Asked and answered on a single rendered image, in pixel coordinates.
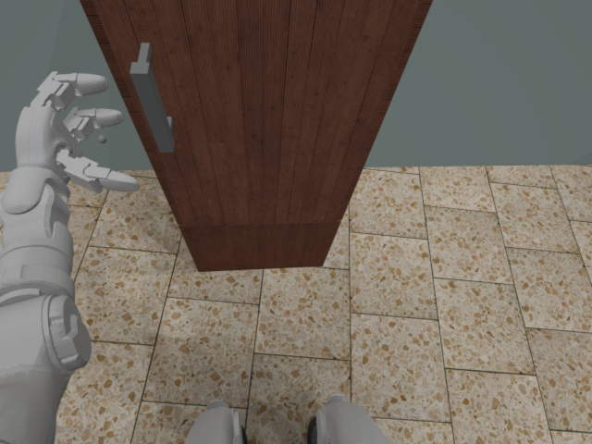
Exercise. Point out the robot left upper arm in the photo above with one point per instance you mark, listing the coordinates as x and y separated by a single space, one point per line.
42 343

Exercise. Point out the robot left forearm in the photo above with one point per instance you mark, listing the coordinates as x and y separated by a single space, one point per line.
36 252

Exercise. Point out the right robot thigh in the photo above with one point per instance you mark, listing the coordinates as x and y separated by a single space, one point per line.
344 422

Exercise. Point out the left robot thigh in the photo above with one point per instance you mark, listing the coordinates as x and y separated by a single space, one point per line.
216 426

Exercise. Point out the cupboard door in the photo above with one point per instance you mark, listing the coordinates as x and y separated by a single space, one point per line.
273 101

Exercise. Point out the robot thigh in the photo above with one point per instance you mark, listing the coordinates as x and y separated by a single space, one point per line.
216 426
344 422

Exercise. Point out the handle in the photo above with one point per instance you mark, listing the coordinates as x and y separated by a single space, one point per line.
146 88

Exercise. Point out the robot left hand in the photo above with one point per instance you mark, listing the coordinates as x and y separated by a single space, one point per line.
41 134

